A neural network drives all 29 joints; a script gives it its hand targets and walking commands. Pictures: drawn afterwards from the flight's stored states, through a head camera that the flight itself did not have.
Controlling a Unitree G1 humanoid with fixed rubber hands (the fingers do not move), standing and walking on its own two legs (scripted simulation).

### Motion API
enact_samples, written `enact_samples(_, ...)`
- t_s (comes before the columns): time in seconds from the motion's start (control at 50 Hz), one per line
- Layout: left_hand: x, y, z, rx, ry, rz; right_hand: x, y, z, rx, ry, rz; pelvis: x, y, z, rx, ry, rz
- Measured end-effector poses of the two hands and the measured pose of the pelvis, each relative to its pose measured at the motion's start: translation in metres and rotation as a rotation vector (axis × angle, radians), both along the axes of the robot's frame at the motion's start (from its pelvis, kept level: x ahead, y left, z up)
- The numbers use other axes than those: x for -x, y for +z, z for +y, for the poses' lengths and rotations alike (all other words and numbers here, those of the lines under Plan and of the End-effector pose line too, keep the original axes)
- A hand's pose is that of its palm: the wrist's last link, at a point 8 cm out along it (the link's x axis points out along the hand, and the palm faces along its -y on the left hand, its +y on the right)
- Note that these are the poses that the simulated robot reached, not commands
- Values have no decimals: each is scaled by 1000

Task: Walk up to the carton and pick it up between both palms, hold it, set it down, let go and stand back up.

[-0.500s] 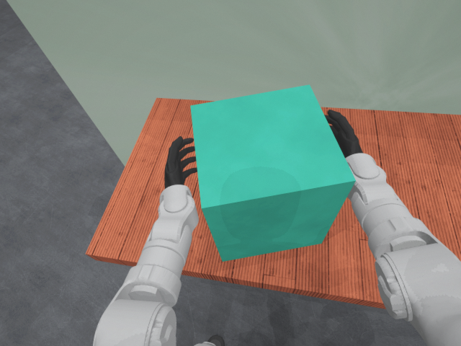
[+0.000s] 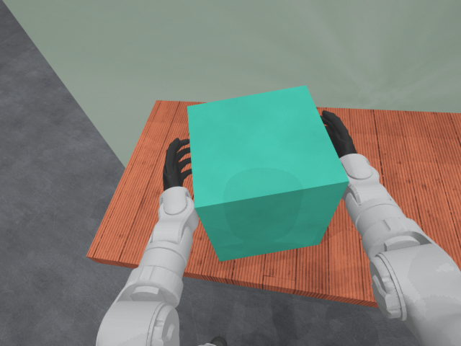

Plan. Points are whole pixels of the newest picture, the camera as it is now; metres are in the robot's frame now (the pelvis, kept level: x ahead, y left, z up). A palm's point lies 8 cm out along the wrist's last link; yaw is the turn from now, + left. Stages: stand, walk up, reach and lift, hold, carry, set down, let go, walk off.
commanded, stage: reach and lift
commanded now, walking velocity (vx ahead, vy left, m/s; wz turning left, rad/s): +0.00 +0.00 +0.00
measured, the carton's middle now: (258, 181) +0.41 +0.05 +0.00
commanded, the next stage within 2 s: none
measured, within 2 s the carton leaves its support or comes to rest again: leaves its support in 0.82 s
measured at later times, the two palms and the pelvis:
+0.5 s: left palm (176, 184) +0.36 +0.19 +0.04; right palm (344, 155) +0.46 -0.10 +0.05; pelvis +0.00 +0.00 +0.00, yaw +0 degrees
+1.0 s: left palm (172, 188) +0.35 +0.19 +0.05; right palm (344, 157) +0.44 -0.09 +0.06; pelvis -0.01 +0.00 +0.00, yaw +0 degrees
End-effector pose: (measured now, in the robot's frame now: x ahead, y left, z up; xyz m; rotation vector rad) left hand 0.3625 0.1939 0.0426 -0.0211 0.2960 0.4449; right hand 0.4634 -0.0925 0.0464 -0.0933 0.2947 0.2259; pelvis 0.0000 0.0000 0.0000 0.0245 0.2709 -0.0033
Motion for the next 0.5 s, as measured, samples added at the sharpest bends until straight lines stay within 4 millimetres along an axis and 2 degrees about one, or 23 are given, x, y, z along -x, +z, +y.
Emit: enact_samples(0.5,3,2,-2,-13,-18,-15,8,3,-3,29,-4,-30,1,0,0,0,0,-1)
